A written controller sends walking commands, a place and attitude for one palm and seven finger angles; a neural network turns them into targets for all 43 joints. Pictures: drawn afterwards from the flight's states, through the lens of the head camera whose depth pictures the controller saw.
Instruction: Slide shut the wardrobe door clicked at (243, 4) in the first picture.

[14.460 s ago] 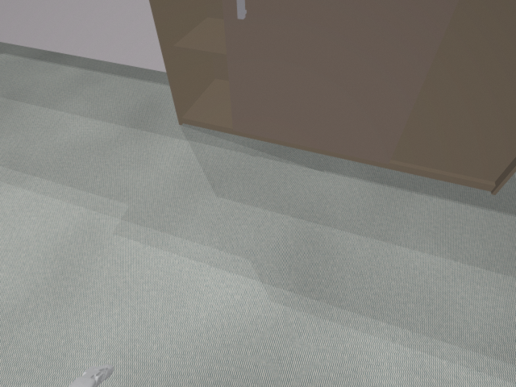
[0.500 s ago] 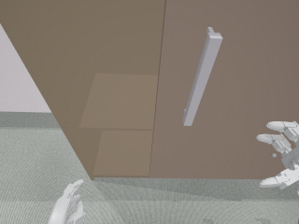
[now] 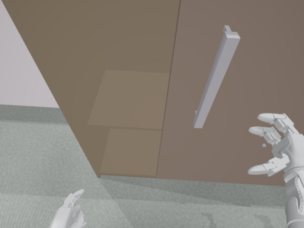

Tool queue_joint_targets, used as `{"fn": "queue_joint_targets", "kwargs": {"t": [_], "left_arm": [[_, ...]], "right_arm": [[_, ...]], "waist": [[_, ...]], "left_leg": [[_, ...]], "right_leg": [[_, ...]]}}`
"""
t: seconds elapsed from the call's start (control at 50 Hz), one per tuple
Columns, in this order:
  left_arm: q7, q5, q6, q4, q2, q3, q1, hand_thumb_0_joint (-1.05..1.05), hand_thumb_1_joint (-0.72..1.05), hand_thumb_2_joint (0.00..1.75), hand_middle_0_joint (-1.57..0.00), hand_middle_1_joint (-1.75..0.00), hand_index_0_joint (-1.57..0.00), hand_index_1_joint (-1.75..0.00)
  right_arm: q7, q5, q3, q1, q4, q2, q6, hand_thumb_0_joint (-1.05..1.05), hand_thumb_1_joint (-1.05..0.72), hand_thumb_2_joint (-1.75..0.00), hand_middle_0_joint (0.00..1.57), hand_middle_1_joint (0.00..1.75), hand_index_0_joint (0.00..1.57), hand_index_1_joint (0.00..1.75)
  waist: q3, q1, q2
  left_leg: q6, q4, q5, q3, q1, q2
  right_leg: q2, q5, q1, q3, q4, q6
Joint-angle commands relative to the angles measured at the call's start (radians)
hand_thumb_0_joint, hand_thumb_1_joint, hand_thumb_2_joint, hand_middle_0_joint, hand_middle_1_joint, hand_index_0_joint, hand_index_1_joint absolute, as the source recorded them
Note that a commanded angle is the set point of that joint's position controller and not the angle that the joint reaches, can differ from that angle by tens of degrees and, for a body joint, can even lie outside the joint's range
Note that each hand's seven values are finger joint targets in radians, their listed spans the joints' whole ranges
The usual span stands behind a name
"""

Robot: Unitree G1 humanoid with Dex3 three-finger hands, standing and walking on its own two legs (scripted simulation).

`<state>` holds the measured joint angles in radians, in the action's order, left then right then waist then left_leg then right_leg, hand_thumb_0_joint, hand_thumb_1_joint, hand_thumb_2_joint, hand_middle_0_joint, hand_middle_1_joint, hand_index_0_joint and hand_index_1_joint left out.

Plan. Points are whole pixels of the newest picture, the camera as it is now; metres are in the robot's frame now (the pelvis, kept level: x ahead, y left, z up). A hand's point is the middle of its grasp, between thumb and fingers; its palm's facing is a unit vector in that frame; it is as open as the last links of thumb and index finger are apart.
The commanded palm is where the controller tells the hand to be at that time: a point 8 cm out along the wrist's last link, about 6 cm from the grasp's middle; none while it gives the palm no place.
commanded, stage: move the hooked fingers beside the handle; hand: right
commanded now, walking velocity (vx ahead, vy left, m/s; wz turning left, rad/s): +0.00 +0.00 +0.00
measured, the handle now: (209, 85) +0.48 -0.12 +0.13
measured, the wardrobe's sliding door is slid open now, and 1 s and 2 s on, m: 0.36 0.36 0.36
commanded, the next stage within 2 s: feel for the door with the fingertips in 1.80 s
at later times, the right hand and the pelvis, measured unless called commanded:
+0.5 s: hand (249, 128) +0.36 -0.22 +0.09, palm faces +0.00 +1.00 -0.03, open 14.0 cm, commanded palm +0.34 -0.26 +0.09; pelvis +0.01 +0.00 +0.00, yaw +0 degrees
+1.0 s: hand (231, 118) +0.40 -0.18 +0.08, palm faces +0.00 +1.00 -0.02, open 14.0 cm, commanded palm +0.38 -0.23 +0.08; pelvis +0.00 +0.00 +0.00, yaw +1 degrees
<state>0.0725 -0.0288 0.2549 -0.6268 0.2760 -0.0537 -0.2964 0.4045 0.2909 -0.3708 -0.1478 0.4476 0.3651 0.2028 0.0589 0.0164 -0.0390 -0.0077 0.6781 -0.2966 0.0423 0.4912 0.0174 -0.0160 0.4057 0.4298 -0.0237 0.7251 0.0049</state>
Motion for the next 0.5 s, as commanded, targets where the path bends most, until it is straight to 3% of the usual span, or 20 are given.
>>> {"fn": "queue_joint_targets", "kwargs": {"t": [0.0,0.02,0.04,0.08,0.14,0.16,0.18,0.22,0.26,0.3,0.34,0.36,0.42,0.48], "left_arm": [[0.011,-0.003,0.050,0.131,0.120,0.062,0.039,0.00,0.90,0.90,-0.20,-0.30,-0.20,-0.30],[0.011,-0.001,0.048,0.124,0.122,0.064,0.030,0.00,0.90,0.90,-0.20,-0.30,-0.20,-0.30],[0.010,-0.002,0.047,0.123,0.120,0.062,0.028,0.00,0.90,0.90,-0.20,-0.30,-0.20,-0.30],[0.011,-0.006,0.045,0.113,0.123,0.062,0.026,0.00,0.90,0.90,-0.20,-0.30,-0.20,-0.30],[0.007,-0.006,0.036,0.114,0.129,0.065,0.019,0.00,0.90,0.90,-0.20,-0.30,-0.20,-0.30],[0.008,-0.007,0.030,0.111,0.131,0.066,0.021,0.00,0.90,0.90,-0.20,-0.30,-0.20,-0.30],[0.006,-0.007,0.023,0.112,0.131,0.062,0.020,0.00,0.90,0.90,-0.20,-0.30,-0.20,-0.30],[0.006,-0.004,0.009,0.107,0.136,0.063,0.016,0.00,0.90,0.90,-0.20,-0.30,-0.20,-0.30],[0.002,0.000,0.001,0.120,0.127,0.065,0.014,0.00,0.90,0.90,-0.20,-0.30,-0.20,-0.30],[-0.005,0.001,0.000,0.130,0.115,0.065,0.014,0.00,0.90,0.90,-0.20,-0.30,-0.20,-0.30],[-0.010,0.004,-0.001,0.125,0.112,0.068,0.005,0.00,0.90,0.90,-0.20,-0.30,-0.20,-0.30],[-0.012,0.005,-0.002,0.123,0.113,0.072,-0.001,0.00,0.90,0.90,-0.20,-0.30,-0.20,-0.30],[-0.014,0.002,-0.015,0.110,0.122,0.075,-0.007,0.00,0.90,0.90,-0.20,-0.30,-0.20,-0.30],[-0.016,-0.005,-0.028,0.114,0.124,0.073,0.001,0.00,0.90,0.90,-0.20,-0.30,-0.20,-0.30]], "right_arm": [[-0.021,0.011,-0.059,-0.349,-0.257,0.236,0.097,0.00,0.50,-0.30,0.30,1.20,0.30,1.20],[-0.027,0.008,-0.069,-0.344,-0.243,0.250,0.100,0.00,0.50,-0.30,0.30,1.20,0.30,1.20],[-0.023,0.006,-0.034,-0.353,-0.240,0.217,0.101,0.00,0.50,-0.30,0.30,1.20,0.30,1.20],[-0.023,0.001,-0.001,-0.377,-0.194,0.188,0.096,0.00,0.50,-0.30,0.30,1.20,0.30,1.20],[-0.029,-0.001,0.003,-0.355,-0.147,0.178,0.077,0.00,0.50,-0.30,0.30,1.20,0.30,1.20],[-0.033,-0.003,-0.016,-0.360,-0.130,0.200,0.071,0.00,0.50,-0.30,0.30,1.20,0.30,1.20],[-0.038,-0.008,-0.006,-0.390,-0.113,0.193,0.065,0.00,0.50,-0.30,0.30,1.20,0.30,1.20],[-0.057,-0.015,-0.047,-0.423,-0.087,0.242,0.065,0.00,0.50,-0.30,0.30,1.20,0.30,1.20],[-0.071,-0.025,-0.081,-0.422,-0.115,0.269,0.082,0.00,0.50,-0.30,0.30,1.20,0.30,1.20],[-0.082,-0.033,-0.038,-0.439,-0.166,0.226,0.106,0.00,0.50,-0.30,0.30,1.20,0.30,1.20],[-0.091,-0.037,-0.014,-0.452,-0.187,0.204,0.123,0.00,0.50,-0.30,0.30,1.20,0.30,1.20],[-0.093,-0.036,-0.011,-0.436,-0.180,0.195,0.127,0.00,0.50,-0.30,0.30,1.20,0.30,1.20],[-0.093,-0.037,-0.009,-0.412,-0.107,0.185,0.114,0.00,0.50,-0.30,0.30,1.20,0.30,1.20],[-0.090,-0.038,0.023,-0.421,-0.071,0.147,0.088,0.00,0.50,-0.30,0.30,1.20,0.30,1.20]], "waist": [[0.272,0.008,-0.067],[0.274,0.006,-0.042],[0.272,0.015,-0.074],[0.235,0.025,-0.048],[0.241,0.020,0.003],[0.230,0.015,-0.010],[0.222,0.021,0.009],[0.219,0.015,0.042],[0.278,-0.001,-0.006],[0.320,0.000,-0.060],[0.335,0.008,-0.066],[0.344,0.011,-0.040],[0.296,0.017,0.009],[0.243,0.021,-0.005]], "left_leg": [[0.023,-0.055,0.239,-0.003,-0.200,-0.022],[0.024,-0.055,0.249,-0.005,-0.208,-0.026],[0.023,-0.056,0.244,-0.003,-0.191,-0.024],[0.025,-0.060,0.223,0.003,-0.166,-0.024],[0.023,-0.059,0.235,0.006,-0.173,-0.023],[0.024,-0.060,0.224,0.003,-0.167,-0.022],[0.023,-0.060,0.210,0.005,-0.161,-0.021],[0.022,-0.062,0.203,-0.003,-0.177,-0.021],[0.025,-0.047,0.244,-0.010,-0.216,-0.019],[0.027,-0.033,0.289,-0.005,-0.217,-0.019],[0.026,-0.030,0.328,-0.006,-0.213,-0.024],[0.024,-0.029,0.340,-0.004,-0.216,-0.026],[0.024,-0.037,0.338,0.000,-0.203,-0.027],[0.026,-0.042,0.293,0.006,-0.169,-0.021]], "right_leg": [[0.030,-0.297,-0.042,0.005,-0.109,-0.018],[0.027,-0.309,-0.038,0.004,-0.101,-0.020],[0.029,-0.303,-0.045,0.005,-0.104,-0.018],[0.027,-0.281,-0.033,-0.001,-0.111,-0.016],[0.027,-0.287,-0.021,-0.002,-0.111,-0.018],[0.027,-0.273,-0.011,0.001,-0.111,-0.016],[0.028,-0.257,0.000,-0.001,-0.115,-0.016],[0.029,-0.245,0.029,0.001,-0.111,-0.019],[0.032,-0.283,0.012,0.007,-0.108,-0.018],[0.030,-0.342,-0.028,0.008,-0.103,-0.013],[0.025,-0.393,-0.052,0.007,-0.093,-0.012],[0.022,-0.405,-0.059,0.006,-0.091,-0.012],[0.019,-0.391,-0.028,0.011,-0.094,-0.013],[0.021,-0.337,-0.002,0.011,-0.108,-0.009]]}}
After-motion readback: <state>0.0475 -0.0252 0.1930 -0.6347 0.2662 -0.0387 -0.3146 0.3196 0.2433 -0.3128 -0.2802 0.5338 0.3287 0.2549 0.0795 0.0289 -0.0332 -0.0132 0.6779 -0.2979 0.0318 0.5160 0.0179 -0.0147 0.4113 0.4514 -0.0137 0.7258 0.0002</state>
